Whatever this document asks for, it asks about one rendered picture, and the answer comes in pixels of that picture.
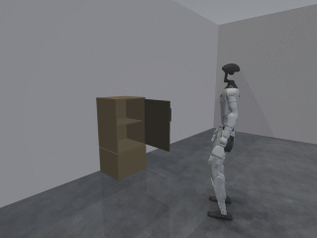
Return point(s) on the robot left hand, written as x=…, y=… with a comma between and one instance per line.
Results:
x=218, y=152

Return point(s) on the cupboard door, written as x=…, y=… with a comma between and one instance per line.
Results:
x=157, y=124

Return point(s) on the robot left foot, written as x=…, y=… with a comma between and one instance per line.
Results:
x=218, y=215

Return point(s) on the left robot forearm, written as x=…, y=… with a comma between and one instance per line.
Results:
x=229, y=126

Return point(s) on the right robot forearm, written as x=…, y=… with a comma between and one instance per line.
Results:
x=221, y=126

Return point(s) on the robot right thigh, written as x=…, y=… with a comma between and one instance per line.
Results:
x=215, y=143

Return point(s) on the left robot upper arm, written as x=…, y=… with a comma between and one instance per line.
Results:
x=231, y=96

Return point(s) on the robot right hand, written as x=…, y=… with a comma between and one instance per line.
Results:
x=216, y=132

